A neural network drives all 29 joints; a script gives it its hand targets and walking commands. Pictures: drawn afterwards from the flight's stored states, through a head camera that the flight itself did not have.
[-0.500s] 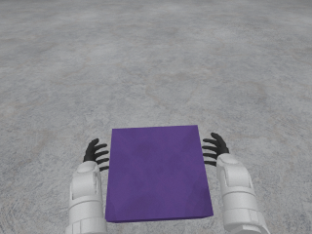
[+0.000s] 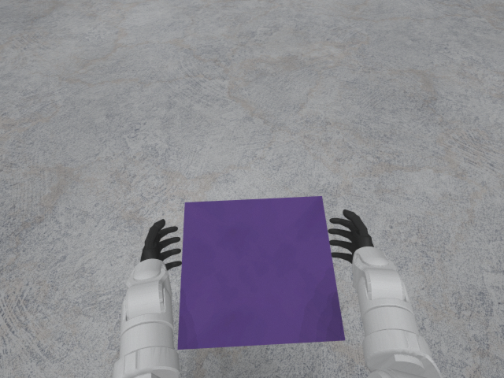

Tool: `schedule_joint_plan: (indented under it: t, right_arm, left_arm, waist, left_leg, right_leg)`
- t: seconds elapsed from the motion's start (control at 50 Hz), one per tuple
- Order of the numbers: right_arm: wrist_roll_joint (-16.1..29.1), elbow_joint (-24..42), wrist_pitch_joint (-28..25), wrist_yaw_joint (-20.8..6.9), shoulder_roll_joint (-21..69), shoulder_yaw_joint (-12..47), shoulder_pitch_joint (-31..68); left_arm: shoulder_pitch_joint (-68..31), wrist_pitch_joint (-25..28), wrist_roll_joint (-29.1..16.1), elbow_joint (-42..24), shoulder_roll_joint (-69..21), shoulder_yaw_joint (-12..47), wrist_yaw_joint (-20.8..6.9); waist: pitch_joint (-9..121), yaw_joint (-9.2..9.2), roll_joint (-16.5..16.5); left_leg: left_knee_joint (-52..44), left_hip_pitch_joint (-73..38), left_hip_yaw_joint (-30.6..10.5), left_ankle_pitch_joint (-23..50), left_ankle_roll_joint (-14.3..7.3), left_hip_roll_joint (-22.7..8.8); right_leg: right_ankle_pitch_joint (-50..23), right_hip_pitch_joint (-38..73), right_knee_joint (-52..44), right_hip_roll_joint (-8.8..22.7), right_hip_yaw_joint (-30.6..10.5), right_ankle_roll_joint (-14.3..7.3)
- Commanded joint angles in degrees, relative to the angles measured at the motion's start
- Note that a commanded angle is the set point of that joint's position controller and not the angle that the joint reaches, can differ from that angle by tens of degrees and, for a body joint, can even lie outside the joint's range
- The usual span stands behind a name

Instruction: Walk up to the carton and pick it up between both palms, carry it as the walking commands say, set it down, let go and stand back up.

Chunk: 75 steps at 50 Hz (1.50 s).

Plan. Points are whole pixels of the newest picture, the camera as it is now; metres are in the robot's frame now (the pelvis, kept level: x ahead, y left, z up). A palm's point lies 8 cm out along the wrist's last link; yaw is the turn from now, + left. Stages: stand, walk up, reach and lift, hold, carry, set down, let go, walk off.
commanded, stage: set down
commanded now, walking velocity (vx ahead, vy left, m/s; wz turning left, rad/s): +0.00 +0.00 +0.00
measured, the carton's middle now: (256, 272) +0.32 +0.02 -0.11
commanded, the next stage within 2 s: none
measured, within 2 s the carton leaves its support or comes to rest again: neither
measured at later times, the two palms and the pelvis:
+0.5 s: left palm (168, 272) +0.32 +0.20 -0.10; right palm (345, 261) +0.34 -0.15 -0.11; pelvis -0.03 +0.00 -0.05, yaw +0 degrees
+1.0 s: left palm (184, 275) +0.35 +0.19 -0.20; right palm (333, 264) +0.38 -0.15 -0.20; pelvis -0.05 +0.00 -0.14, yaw +0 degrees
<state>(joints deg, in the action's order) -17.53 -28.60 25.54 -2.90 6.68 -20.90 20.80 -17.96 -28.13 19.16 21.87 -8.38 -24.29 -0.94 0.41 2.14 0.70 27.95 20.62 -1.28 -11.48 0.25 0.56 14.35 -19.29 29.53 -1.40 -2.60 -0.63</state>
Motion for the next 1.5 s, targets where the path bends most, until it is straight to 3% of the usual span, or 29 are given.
schedule_joint_plan:
  t: [0.0, 0.28, 0.64, 0.78, 1.0, 1.08, 1.32, 1.48]
  right_arm:
    - [9.80, -1.62, -3.37, -14.26, 46.70, 26.84, 27.67]
    - [9.69, -4.10, -7.98, -14.30, 48.76, 27.80, 34.22]
    - [12.29, -7.25, -6.42, -17.59, 49.05, 27.65, 46.30]
    - [13.43, -8.93, -6.37, -17.78, 49.17, 27.41, 48.71]
    - [16.20, -10.68, -7.86, -15.65, 50.04, 29.62, 52.24]
    - [17.31, -11.56, -8.12, -14.38, 49.09, 30.26, 54.75]
    - [16.58, -15.16, -8.74, -11.57, 46.32, 26.17, 63.32]
    - [16.40, -15.42, -8.82, -10.51, 44.62, 24.40, 68.01]
  left_arm:
    - [-27.84, 3.42, -10.58, 3.67, -44.91, 29.15, -15.01]
    - [-35.81, 8.94, -10.19, 6.39, -44.69, 28.89, -16.73]
    - [-47.45, 7.57, -13.72, 9.02, -47.98, 30.70, -17.66]
    - [-49.92, 7.53, -14.78, 9.22, -48.26, 31.28, -17.29]
    - [-53.94, 9.35, -17.25, 10.15, -47.00, 33.89, -15.99]
    - [-56.77, 9.72, -18.17, 11.08, -45.86, 33.74, -15.36]
    - [-65.67, 10.27, -18.10, 17.03, -43.90, 28.05, -13.89]
    - [-70.45, 10.20, -18.31, 17.14, -42.65, 26.22, -12.87]
  waist:
    - [21.73, 0.01, 0.60]
    - [34.96, 0.76, 0.15]
    - [48.67, 0.09, -0.06]
    - [54.42, 0.05, 0.15]
    - [64.31, 0.17, 1.09]
    - [64.98, 0.64, 0.78]
    - [63.55, 0.63, 0.80]
    - [65.16, 0.75, 0.97]
  left_leg:
    - [1.65, -8.48, -1.89, 15.10, -1.04, 4.02]
    - [13.31, 6.88, -0.15, 13.20, -1.43, 5.01]
    - [25.68, 22.39, 0.10, 5.84, -0.19, 5.66]
    - [30.99, 28.22, 0.71, 6.07, 0.21, 5.88]
    - [40.61, 39.00, 1.88, 8.30, 0.66, 6.31]
    - [43.03, 42.53, 2.45, 6.39, 1.00, 6.48]
    - [49.00, 51.59, 3.98, -0.32, 1.42, 6.71]
    - [53.03, 54.55, 4.61, -1.39, 1.53, 6.95]
  right_leg:
    - [-13.25, -0.12, -1.43, -3.59, -1.88, -1.01]
    - [-12.49, -12.53, 9.67, -4.27, -1.41, -0.40]
    - [-3.56, -35.05, 23.58, -5.29, 1.29, -0.32]
    - [-3.64, -41.73, 28.88, -5.77, 1.99, -0.04]
    - [-6.99, -48.82, 37.41, -6.23, 2.04, 0.97]
    - [-5.03, -50.82, 39.49, -6.31, 2.10, 1.21]
    - [1.86, -57.75, 45.39, -6.92, 3.72, 1.19]
    - [3.15, -61.63, 50.02, -7.43, 4.95, 1.15]
